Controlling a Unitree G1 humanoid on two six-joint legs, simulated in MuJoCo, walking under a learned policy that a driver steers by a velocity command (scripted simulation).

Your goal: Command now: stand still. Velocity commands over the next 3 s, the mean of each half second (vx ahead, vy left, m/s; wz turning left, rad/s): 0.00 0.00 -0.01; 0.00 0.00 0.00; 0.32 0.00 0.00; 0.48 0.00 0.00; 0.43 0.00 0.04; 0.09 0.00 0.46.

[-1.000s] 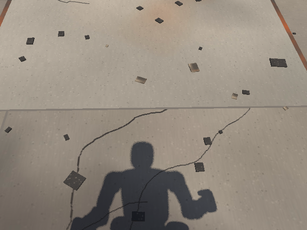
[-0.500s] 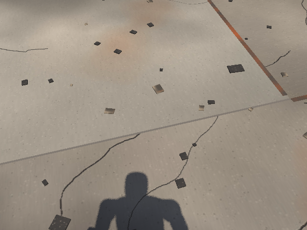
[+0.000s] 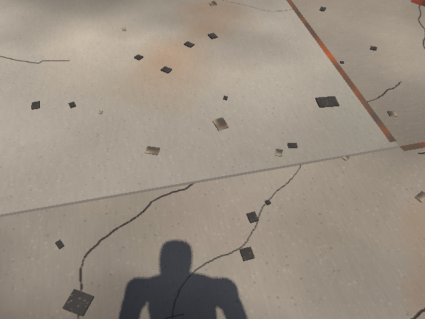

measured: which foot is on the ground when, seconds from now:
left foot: down 0.00-1.00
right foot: down 0.00-1.00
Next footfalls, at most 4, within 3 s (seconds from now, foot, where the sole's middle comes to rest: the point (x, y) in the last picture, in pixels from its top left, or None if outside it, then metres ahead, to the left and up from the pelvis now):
1.68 right None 0.42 -0.04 -0.78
2.22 left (186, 257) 0.74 0.13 -0.78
2.74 right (228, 216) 0.91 -0.03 -0.78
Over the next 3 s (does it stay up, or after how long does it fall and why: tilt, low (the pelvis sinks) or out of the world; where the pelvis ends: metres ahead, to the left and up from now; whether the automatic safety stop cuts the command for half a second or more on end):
stays up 0.79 0.03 0.00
